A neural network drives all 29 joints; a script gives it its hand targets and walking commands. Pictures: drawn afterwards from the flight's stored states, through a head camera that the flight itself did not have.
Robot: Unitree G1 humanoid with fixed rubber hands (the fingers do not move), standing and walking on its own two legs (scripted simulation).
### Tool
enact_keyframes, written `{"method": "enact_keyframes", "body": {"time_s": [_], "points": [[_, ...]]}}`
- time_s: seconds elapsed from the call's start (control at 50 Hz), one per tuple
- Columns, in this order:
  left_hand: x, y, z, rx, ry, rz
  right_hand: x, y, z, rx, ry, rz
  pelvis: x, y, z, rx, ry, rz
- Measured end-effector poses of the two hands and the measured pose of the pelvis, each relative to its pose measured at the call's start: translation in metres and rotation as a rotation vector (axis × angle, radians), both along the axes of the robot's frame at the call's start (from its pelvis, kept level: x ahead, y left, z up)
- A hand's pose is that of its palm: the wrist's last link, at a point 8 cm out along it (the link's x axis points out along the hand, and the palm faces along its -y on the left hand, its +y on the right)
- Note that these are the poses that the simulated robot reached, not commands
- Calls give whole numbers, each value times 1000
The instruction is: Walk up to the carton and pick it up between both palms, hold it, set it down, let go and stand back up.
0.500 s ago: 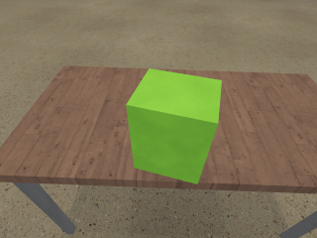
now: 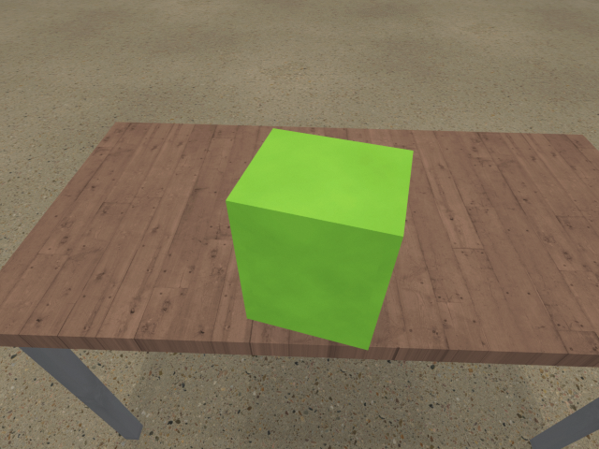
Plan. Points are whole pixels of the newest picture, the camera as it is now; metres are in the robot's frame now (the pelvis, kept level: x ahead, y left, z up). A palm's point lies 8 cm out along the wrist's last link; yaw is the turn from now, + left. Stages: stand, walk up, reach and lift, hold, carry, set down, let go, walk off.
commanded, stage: stand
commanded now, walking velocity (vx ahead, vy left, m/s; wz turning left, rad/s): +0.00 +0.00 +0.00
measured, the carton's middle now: (322, 242) +0.41 -0.02 +0.07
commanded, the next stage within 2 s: none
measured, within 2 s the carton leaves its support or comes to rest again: neither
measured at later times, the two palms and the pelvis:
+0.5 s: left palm out of the picture +0.01 +0.23 -0.13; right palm out of the picture +0.01 -0.24 -0.14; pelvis +0.01 -0.01 +0.00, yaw +0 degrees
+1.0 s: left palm out of the picture -0.01 +0.23 -0.13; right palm out of the picture +0.00 -0.24 -0.14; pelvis +0.01 -0.01 +0.00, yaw +0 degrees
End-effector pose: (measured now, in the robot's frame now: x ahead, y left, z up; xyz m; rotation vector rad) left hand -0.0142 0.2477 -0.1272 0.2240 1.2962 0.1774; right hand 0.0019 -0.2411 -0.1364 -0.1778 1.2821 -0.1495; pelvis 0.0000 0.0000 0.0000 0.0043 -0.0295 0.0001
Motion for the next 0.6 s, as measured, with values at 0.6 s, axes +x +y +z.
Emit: {"method": "enact_keyframes", "body": {"time_s": [0.6], "points": [[18, -15, -3, -11, 6, 21, 7, -3, -2, 3, 33, -8, 11, -10, 2, -1, 2, 8]]}}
